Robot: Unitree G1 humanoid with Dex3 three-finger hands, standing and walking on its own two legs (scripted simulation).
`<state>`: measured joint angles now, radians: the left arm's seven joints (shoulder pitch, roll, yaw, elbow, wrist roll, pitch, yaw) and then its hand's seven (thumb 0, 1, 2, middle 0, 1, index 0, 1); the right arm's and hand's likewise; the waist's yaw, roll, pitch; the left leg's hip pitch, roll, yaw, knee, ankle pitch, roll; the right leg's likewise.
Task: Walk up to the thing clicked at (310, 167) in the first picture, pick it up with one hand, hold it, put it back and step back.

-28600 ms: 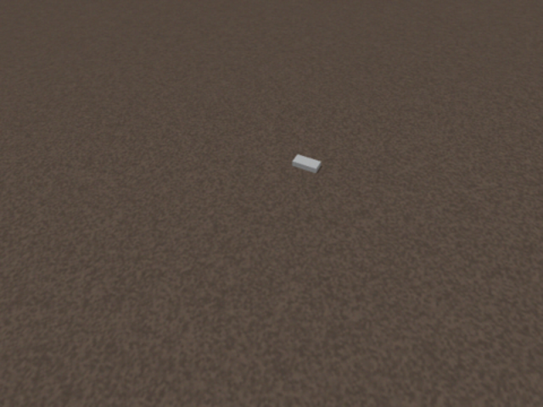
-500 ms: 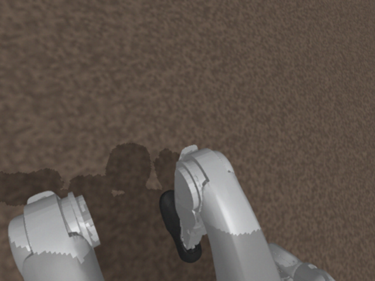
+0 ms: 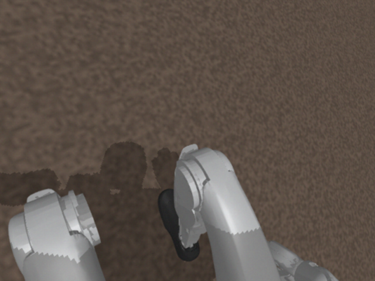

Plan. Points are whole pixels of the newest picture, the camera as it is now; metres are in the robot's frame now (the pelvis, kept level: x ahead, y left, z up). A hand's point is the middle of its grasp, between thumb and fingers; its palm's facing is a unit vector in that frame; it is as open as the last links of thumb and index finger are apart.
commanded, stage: open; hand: left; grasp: from above
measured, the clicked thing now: out of the picture +0.40 +0.36 -0.28
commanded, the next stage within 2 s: withdraw in 0.34 s
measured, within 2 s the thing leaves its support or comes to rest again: neither
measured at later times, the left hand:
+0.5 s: hand out of the picture +0.40 +0.35 -0.25, palm faces -0.43 -0.21 -0.88, open 14.1 cm
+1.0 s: hand out of the picture +0.40 +0.37 -0.07, palm faces -0.43 -0.10 -0.90, open 13.7 cm
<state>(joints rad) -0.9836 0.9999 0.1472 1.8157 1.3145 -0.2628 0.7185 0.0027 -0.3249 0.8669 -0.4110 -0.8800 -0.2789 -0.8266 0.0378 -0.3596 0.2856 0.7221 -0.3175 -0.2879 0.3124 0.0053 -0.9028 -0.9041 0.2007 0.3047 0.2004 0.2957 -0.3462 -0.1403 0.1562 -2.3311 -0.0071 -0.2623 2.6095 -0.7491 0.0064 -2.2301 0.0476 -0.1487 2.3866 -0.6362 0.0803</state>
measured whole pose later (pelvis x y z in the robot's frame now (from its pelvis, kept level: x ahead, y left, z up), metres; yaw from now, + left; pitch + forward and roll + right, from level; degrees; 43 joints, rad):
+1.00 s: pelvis +0.00 -0.01 +0.06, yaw +7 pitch +33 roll -9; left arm -0.89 0.73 0.02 1.33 1.17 -0.15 0.28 0.00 -0.48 1.01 -0.11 -1.02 -0.11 -1.02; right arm 0.11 -0.31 0.06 0.70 -0.11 -0.08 0.25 0.01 -0.91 -0.91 0.20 0.30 0.20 0.30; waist -0.19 0.03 -0.11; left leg -2.25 -0.01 -0.13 2.36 -0.70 0.01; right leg -2.18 0.00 -0.05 2.24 -0.64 0.05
